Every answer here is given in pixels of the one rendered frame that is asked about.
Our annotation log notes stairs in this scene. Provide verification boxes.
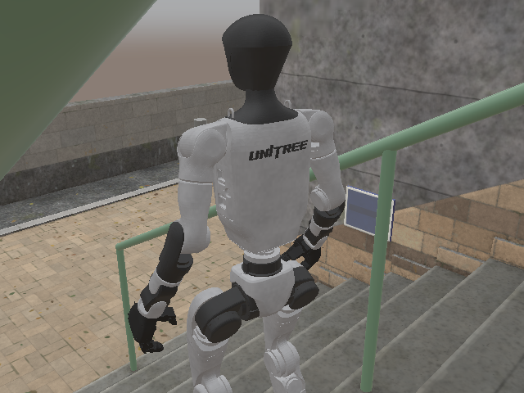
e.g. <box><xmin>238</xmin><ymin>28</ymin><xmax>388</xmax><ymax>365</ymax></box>
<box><xmin>73</xmin><ymin>258</ymin><xmax>524</xmax><ymax>393</ymax></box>

